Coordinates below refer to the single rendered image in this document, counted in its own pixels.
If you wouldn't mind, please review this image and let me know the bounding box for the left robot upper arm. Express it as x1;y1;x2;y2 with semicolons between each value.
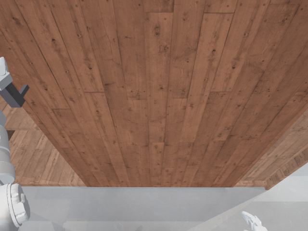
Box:
0;183;30;231

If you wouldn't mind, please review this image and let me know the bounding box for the left robot forearm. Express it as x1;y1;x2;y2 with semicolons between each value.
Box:
0;109;16;186

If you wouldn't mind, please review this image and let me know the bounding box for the robot left hand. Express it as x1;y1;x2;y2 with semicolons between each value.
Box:
0;57;13;91

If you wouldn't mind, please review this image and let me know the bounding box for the wardrobe door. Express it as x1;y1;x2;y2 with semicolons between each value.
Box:
240;109;308;180
0;0;308;188

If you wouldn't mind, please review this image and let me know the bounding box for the robot right hand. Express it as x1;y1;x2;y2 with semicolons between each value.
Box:
242;211;268;231

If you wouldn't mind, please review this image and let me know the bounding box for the handle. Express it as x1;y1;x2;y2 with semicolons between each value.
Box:
0;83;29;108

